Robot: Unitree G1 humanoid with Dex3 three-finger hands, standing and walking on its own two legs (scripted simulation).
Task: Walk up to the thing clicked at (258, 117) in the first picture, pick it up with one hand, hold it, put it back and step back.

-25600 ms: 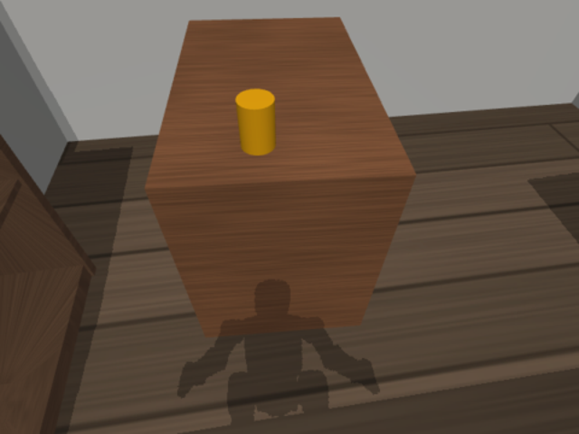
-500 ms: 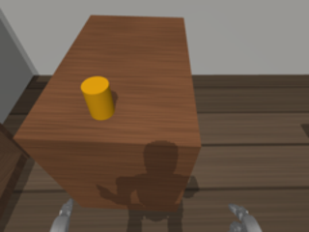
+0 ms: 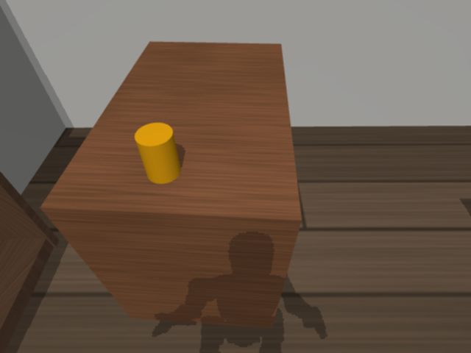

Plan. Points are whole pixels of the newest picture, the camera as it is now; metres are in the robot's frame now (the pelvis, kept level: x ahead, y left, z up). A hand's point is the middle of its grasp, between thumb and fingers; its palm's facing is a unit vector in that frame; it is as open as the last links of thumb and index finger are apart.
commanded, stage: home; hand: left
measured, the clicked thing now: (159, 153) +0.54 +0.17 +0.03
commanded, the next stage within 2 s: stand in 1.14 s
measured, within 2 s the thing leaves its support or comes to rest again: neither
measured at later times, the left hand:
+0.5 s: hand out of the picture +0.07 +0.26 -0.15, palm faces -0.03 -0.93 -0.36, open 17.5 cm
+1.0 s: hand out of the picture +0.10 +0.26 -0.15, palm faces -0.02 -0.93 -0.36, open 17.5 cm
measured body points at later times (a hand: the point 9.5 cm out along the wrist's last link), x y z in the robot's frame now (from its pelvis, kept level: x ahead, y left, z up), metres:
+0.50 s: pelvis +0.01 +0.00 +0.00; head +0.01 -0.01 +0.45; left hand +0.07 +0.31 -0.12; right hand +0.07 -0.29 -0.14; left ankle +0.02 +0.13 -0.74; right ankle +0.03 -0.11 -0.74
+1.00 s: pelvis +0.02 +0.01 +0.01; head +0.03 +0.00 +0.46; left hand +0.10 +0.31 -0.12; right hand +0.09 -0.30 -0.13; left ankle +0.02 +0.13 -0.74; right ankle +0.03 -0.11 -0.74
